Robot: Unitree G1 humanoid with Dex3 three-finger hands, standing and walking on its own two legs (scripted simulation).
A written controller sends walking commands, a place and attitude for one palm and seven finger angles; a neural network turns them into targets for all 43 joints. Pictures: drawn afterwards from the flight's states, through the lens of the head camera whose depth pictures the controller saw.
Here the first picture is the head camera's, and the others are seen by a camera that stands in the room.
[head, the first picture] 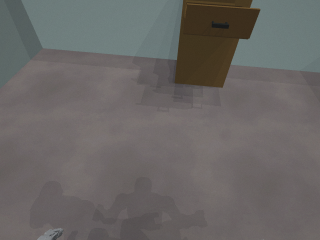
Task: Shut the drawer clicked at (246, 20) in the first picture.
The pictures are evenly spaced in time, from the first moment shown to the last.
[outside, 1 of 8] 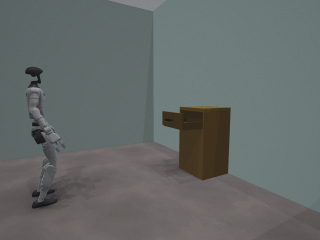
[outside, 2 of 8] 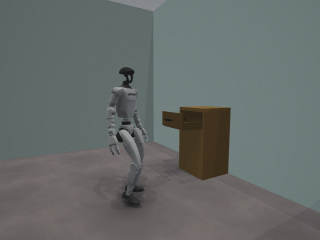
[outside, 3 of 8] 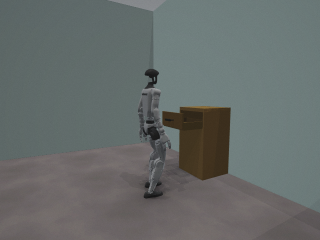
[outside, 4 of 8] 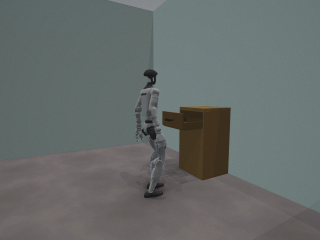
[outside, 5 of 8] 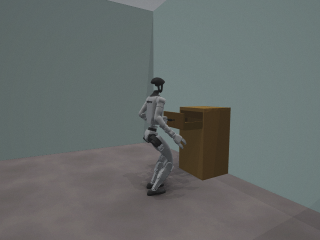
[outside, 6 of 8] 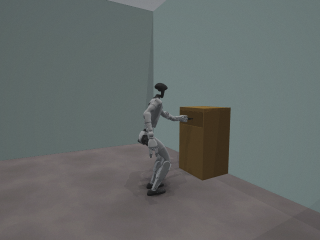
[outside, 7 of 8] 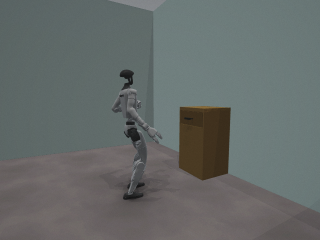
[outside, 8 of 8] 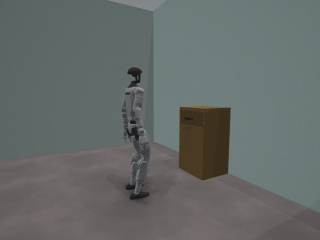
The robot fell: no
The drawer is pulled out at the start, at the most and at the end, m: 0.29 0.29 0.00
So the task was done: yes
